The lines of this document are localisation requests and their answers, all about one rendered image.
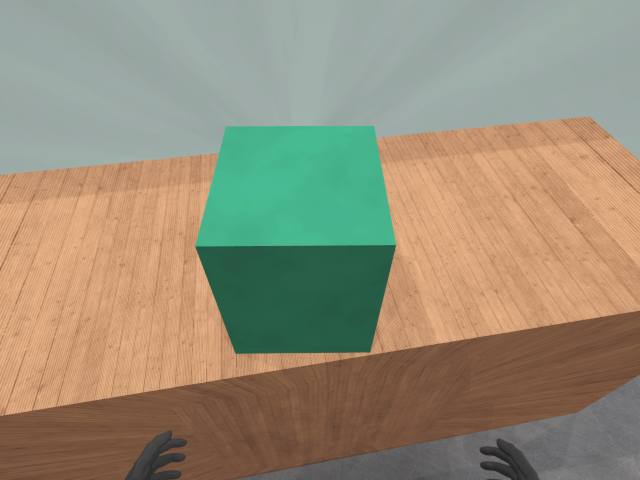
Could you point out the carton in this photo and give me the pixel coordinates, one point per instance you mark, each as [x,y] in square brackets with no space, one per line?
[296,238]

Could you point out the pedestal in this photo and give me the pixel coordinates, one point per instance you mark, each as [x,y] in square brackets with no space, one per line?
[513,296]

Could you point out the right robot hand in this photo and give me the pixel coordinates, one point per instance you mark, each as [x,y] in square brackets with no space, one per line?
[519,469]

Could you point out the left robot hand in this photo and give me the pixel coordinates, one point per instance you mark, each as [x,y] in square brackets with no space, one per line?
[148,462]

